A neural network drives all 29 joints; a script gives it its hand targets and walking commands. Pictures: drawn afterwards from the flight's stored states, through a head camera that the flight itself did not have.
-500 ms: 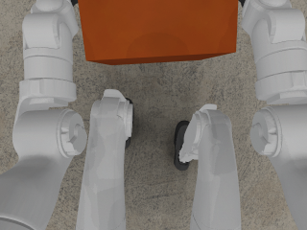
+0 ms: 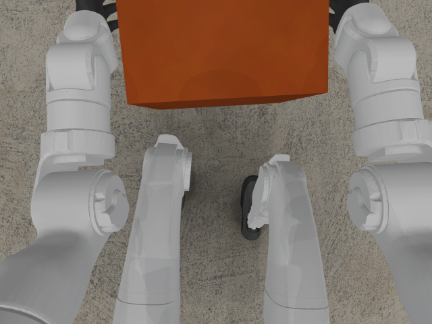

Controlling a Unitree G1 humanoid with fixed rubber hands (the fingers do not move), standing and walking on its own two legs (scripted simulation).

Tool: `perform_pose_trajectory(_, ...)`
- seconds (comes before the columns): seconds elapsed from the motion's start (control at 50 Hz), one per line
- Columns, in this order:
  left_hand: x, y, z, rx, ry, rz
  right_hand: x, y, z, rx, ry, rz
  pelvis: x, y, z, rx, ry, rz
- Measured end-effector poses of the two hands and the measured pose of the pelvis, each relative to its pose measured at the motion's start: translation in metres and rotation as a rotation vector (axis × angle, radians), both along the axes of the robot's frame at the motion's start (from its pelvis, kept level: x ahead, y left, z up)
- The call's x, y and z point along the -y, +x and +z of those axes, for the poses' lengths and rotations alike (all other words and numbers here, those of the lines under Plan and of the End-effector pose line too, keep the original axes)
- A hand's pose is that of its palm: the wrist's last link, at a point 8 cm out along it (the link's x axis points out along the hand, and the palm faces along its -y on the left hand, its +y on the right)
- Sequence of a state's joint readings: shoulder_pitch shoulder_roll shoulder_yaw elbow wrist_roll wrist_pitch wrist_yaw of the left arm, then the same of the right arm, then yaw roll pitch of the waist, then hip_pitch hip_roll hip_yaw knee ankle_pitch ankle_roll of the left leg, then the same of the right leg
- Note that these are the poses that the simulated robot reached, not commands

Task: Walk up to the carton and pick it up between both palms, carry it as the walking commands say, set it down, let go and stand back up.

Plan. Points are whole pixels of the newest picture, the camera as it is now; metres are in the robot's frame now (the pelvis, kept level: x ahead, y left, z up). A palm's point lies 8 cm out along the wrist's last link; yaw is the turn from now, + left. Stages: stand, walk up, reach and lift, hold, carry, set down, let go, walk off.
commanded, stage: reach and lift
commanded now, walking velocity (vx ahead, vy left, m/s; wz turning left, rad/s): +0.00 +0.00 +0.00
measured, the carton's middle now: (218, 22) +0.55 +0.06 -0.13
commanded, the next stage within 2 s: none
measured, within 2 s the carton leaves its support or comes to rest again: neither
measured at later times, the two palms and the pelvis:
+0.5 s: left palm (71, 16) +0.48 +0.23 +0.00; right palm (386, 2) +0.53 -0.11 +0.02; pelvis +0.00 +0.00 +0.06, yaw +0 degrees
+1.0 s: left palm (36, 0) +0.46 +0.22 +0.07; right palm out of the picture +0.51 -0.12 +0.09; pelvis +0.01 -0.01 +0.12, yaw +0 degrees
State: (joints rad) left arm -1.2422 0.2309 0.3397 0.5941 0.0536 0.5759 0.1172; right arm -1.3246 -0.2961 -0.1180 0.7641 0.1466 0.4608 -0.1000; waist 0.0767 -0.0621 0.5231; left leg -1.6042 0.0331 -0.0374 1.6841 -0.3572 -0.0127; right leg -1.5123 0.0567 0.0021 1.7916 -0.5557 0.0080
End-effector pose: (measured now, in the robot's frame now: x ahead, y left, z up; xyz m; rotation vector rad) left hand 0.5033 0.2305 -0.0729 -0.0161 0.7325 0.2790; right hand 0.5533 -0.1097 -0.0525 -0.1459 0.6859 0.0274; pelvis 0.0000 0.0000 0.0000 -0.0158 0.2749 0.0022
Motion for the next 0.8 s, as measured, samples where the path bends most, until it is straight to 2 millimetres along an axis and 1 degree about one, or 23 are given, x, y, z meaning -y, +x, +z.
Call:
perform_pose_trajectory(0.16, 0.003, -0.011, 0.018, -0.009, -0.003, 0.005, 0.003, -0.009, 0.018, -0.011, 0.003, 0.001, 0.001, 0.003, 0.020, 0.023, 0.001, 0.001)
perform_pose_trajectory(0.42, 0.004, -0.024, 0.059, 0.001, -0.015, 0.012, 0.004, -0.021, 0.061, -0.003, -0.002, 0.001, 0.001, 0.002, 0.050, 0.076, -0.002, 0.003)
perform_pose_trajectory(0.64, 0.007, -0.035, 0.087, -0.006, -0.012, 0.005, 0.006, -0.033, 0.090, -0.011, -0.007, 0.001, 0.001, 0.001, 0.075, 0.109, -0.002, 0.005)
perform_pose_trajectory(0.8, 0.010, -0.041, 0.112, -0.006, -0.011, 0.004, 0.010, -0.040, 0.115, -0.012, -0.006, -0.001, 0.003, 0.002, 0.095, 0.139, 0.001, 0.006)
